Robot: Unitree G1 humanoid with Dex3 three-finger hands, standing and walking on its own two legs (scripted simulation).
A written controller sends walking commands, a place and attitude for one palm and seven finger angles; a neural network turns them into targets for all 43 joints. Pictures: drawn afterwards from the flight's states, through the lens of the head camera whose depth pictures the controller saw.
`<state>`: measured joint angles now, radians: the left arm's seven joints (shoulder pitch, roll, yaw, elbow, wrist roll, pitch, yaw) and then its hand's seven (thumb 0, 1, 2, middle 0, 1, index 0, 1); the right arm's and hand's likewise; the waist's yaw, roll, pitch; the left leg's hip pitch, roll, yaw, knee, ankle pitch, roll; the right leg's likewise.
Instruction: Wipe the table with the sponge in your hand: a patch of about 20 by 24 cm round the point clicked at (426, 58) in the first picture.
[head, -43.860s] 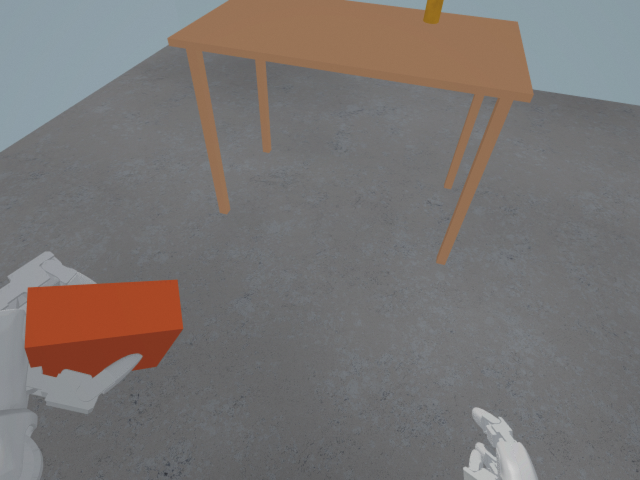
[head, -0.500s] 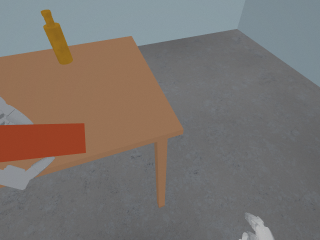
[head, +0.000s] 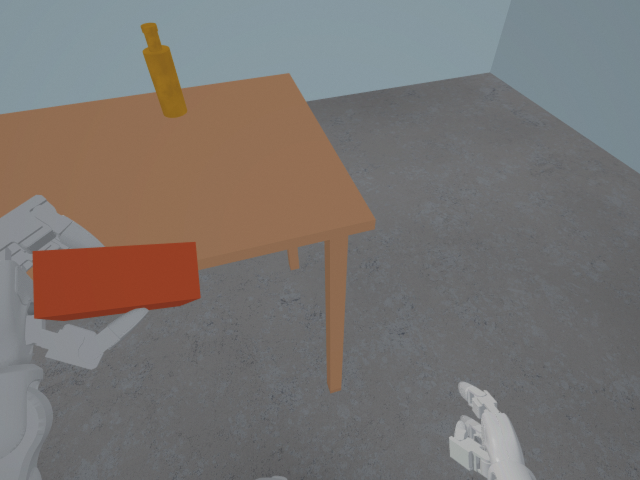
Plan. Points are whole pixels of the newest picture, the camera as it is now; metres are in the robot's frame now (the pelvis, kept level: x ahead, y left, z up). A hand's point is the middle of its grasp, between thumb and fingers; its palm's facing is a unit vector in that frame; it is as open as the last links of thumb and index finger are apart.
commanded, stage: step back with the hand held close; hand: left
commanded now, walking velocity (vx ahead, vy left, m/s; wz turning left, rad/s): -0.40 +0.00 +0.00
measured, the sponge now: (144, 283) +0.24 +0.19 +0.20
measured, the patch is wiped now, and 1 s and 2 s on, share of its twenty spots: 0.95 0.95 0.95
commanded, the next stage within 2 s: stop stepping back and stand still in 0.20 s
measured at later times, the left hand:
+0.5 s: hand out of the picture +0.02 +0.22 +0.22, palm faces +0.48 -0.79 -0.38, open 9.2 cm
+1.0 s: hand out of the picture -0.12 +0.19 +0.23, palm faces +0.54 -0.74 -0.39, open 9.2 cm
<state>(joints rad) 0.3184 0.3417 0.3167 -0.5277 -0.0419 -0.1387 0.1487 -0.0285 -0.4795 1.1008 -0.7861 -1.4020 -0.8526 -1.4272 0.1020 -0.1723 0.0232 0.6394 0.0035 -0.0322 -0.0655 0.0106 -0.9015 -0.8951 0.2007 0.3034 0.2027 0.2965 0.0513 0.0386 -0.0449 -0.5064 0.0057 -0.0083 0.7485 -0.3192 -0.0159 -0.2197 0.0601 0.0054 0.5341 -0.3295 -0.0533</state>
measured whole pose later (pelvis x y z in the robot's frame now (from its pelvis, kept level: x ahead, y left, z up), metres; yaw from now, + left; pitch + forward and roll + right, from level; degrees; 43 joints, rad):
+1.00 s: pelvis -0.31 -0.05 +0.00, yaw +3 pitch -2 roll +2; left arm 0.39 0.39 0.41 -0.48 -0.03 -0.16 0.16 -0.03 -0.49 1.10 -0.79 -1.40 -0.86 -1.43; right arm 0.29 -0.20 0.00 0.70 -0.01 -0.10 -0.07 0.01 -0.90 -0.90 0.20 0.30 0.20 0.30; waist -0.01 0.03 -0.07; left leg -0.25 0.08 0.08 0.52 -0.25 -0.01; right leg -0.39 -0.04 -0.06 0.87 -0.43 0.00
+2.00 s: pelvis -0.33 -0.03 +0.00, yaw +3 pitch -2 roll -1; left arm 0.36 0.34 0.39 -0.53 -0.04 -0.17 0.17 -0.03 -0.49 1.10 -0.79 -1.40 -0.86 -1.43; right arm 0.18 -0.18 0.04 0.63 0.00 -0.10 -0.05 0.01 -0.90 -0.90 0.20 0.30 0.20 0.30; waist 0.03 0.02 0.02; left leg -0.24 0.02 0.08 0.52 -0.25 0.03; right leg -0.24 -0.01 -0.06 0.46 -0.19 0.01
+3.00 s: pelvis -0.33 -0.04 +0.01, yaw +3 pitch -1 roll -1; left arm 0.40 0.36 0.37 -0.56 -0.04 -0.16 0.17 -0.03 -0.49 1.10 -0.79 -1.40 -0.86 -1.43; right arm 0.17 -0.22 0.01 0.61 -0.01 -0.09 -0.06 0.01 -0.90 -0.90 0.20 0.30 0.20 0.30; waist 0.01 0.02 0.02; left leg -0.26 0.04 0.08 0.50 -0.23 0.02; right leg -0.25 0.00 -0.05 0.44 -0.17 -0.01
